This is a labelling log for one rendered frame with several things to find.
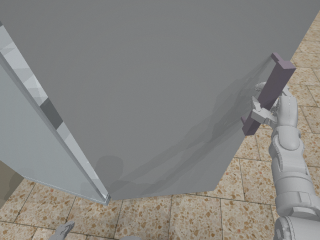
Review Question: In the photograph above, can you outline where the fridge door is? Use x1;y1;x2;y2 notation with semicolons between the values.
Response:
0;0;320;201

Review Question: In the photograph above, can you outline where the handle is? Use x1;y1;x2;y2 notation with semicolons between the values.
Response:
240;52;296;136

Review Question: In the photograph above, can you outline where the robot right hand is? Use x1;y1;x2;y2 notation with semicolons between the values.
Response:
250;82;298;130

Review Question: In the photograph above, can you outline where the robot right forearm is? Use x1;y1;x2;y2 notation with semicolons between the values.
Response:
268;125;320;222

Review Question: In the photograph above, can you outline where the robot left hand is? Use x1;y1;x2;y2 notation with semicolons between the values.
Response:
48;221;75;240

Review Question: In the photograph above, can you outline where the right robot upper arm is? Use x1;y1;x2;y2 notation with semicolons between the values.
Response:
273;216;320;240

